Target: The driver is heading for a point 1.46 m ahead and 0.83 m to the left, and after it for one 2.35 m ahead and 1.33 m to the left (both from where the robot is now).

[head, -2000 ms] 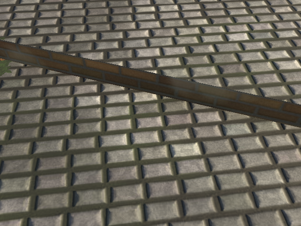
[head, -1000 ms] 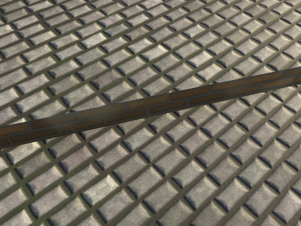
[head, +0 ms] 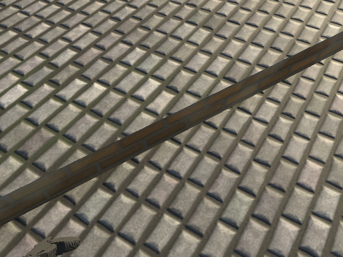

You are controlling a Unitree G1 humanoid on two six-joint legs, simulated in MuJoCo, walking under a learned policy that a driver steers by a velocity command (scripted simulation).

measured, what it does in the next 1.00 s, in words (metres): walks ahead, turning left: left foot, then right foot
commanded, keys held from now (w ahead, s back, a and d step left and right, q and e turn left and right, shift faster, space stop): w+q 0.64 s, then q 0.36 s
